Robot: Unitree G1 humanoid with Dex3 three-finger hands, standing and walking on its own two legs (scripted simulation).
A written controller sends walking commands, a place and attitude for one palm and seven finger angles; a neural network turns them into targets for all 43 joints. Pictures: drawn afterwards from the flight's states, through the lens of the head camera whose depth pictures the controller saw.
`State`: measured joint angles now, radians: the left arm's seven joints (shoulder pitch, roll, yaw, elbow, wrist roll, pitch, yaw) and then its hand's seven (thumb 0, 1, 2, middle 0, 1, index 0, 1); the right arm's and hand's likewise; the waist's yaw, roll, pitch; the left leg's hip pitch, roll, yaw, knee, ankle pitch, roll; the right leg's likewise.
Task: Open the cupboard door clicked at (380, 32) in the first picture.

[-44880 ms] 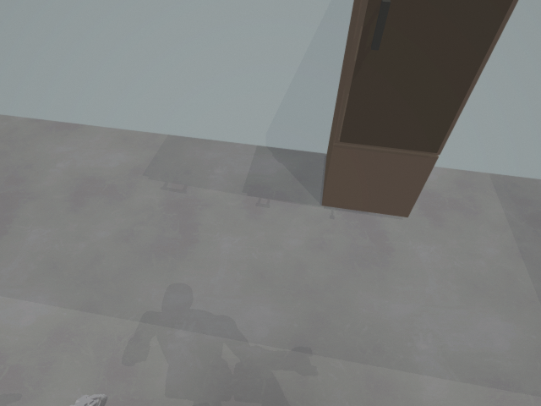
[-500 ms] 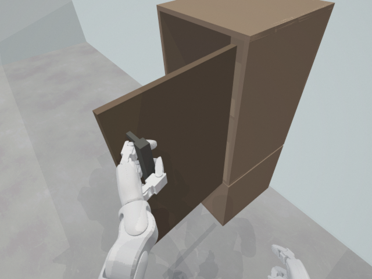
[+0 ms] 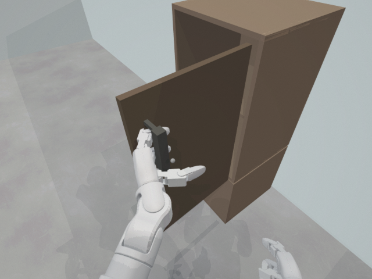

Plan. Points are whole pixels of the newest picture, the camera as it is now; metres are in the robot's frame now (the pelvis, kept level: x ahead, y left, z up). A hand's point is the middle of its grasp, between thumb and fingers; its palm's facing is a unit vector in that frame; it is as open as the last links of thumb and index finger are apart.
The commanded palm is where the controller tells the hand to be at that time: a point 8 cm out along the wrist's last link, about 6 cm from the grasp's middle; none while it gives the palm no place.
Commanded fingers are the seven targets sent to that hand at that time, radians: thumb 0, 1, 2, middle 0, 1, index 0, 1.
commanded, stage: open thumb and fingers to let go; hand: left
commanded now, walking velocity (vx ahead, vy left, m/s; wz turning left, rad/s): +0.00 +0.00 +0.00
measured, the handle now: (156, 147) +0.36 +0.10 +0.12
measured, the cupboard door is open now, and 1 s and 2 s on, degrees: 94 96 95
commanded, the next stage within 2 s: slide the hand sideways off the handle in 0.32 s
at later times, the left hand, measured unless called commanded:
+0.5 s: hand (171, 162) +0.32 +0.06 +0.12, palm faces +0.27 -0.96 -0.06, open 14.8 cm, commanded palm +0.29 +0.09 +0.11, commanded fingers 0.00 -0.50 0.30 -0.15 -0.30 -0.15 -0.30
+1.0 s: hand (167, 179) +0.28 +0.07 +0.11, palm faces -0.09 -1.00 -0.01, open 16.1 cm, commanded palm +0.25 +0.13 +0.11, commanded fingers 0.00 -0.50 0.30 -0.15 -0.30 -0.15 -0.30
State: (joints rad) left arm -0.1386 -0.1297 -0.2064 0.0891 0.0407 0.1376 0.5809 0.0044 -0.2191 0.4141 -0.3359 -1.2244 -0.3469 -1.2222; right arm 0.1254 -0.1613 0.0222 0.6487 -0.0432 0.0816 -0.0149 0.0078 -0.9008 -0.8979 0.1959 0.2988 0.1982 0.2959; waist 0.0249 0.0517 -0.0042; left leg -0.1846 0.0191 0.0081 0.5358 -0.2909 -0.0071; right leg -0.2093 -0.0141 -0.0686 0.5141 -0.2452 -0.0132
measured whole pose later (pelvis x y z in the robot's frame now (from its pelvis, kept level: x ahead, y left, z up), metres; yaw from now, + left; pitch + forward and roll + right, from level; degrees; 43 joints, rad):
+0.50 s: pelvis -0.01 +0.01 -0.01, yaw +1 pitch -2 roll +0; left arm -0.22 -0.10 -0.22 0.15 0.08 0.11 0.50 -0.01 -0.49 0.30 -0.42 -0.61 -0.35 -0.66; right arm 0.15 -0.16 0.03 0.67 -0.03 0.08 -0.01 0.01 -0.90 -0.90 0.20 0.30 0.20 0.30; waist 0.04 0.03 0.00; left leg -0.26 -0.01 0.00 0.59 -0.29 0.01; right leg -0.29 -0.04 -0.07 0.58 -0.26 0.00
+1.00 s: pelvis +0.00 -0.01 +0.00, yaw -2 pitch -3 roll +0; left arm 0.03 0.08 -0.12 -0.05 -0.11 0.04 0.04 -0.01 -0.50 0.30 -0.21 -0.33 -0.20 -0.33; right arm 0.19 -0.20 0.06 0.57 0.01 -0.01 -0.03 0.01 -0.90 -0.90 0.20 0.30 0.20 0.30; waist 0.02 0.04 0.00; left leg -0.18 0.03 0.04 0.52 -0.28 -0.02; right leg -0.23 0.00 -0.04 0.53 -0.24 -0.02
